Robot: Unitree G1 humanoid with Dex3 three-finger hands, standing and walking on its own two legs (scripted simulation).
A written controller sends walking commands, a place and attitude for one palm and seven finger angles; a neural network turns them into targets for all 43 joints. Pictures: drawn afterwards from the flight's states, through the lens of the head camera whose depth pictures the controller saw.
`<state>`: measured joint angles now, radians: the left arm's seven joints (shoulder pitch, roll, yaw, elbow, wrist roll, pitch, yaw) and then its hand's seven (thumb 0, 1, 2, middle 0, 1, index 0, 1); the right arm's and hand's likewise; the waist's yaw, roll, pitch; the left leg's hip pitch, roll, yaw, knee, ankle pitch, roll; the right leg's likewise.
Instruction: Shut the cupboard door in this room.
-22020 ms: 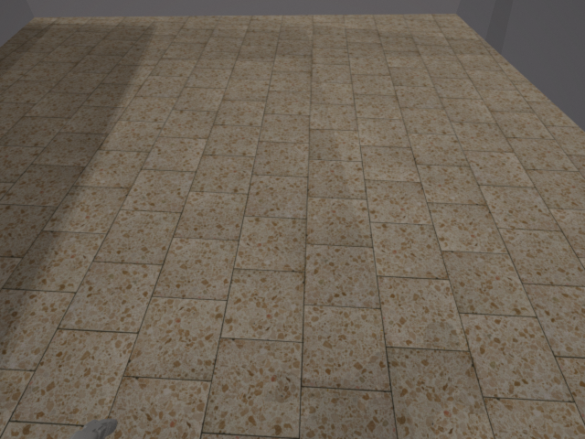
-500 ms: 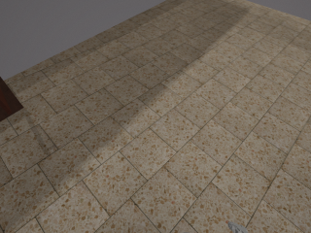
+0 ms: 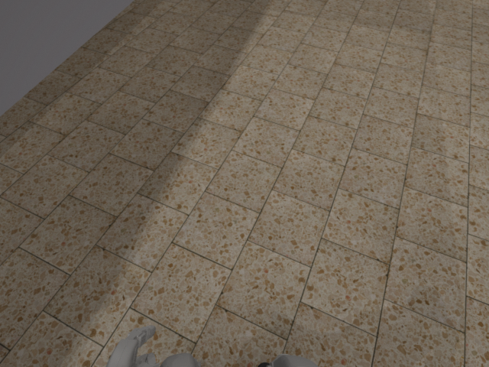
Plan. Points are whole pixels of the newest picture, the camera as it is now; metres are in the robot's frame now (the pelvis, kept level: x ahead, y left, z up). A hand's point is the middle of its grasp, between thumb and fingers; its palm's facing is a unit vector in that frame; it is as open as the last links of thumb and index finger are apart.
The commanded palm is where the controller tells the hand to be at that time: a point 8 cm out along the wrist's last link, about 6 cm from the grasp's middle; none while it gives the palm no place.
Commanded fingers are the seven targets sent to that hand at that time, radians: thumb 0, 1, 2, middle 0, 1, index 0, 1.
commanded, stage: walk around to get in front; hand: left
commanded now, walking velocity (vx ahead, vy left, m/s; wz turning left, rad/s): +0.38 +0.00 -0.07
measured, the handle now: out of the picture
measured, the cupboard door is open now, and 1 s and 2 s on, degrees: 77 77 77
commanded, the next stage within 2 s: walk to a spot facing it in 1.96 s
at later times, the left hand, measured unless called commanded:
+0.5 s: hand (122, 341) +0.19 +0.24 -0.17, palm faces +0.02 -0.99 -0.16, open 7.4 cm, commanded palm none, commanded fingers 0.00 0.90 0.90 -0.20 -0.30 -0.20 -0.30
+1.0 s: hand (189, 175) +0.56 +0.14 -0.15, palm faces -0.10 -0.97 -0.22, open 7.3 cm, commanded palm none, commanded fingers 0.00 0.90 0.90 -0.20 -0.30 -0.20 -0.30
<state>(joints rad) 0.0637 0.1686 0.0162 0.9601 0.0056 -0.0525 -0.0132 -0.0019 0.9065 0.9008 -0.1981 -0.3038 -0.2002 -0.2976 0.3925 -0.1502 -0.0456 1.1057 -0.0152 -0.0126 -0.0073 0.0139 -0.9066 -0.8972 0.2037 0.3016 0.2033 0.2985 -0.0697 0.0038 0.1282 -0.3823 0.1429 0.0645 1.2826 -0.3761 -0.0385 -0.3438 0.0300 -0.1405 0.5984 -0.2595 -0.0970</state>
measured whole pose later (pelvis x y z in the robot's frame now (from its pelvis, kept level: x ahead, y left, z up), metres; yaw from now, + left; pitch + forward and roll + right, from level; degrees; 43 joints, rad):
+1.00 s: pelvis +0.45 -0.03 +0.01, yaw -7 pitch -1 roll +1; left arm 0.16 0.16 0.05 1.02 0.01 -0.07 0.00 0.00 0.92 0.90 -0.20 -0.30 -0.20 -0.30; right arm 0.34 -0.16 -0.07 1.13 -0.02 -0.01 0.00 0.01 -0.91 -0.90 0.20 0.30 0.20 0.30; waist -0.02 0.03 0.07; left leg -0.42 0.13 0.07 1.23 -0.34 -0.02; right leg -0.31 -0.05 -0.17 0.57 -0.24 -0.06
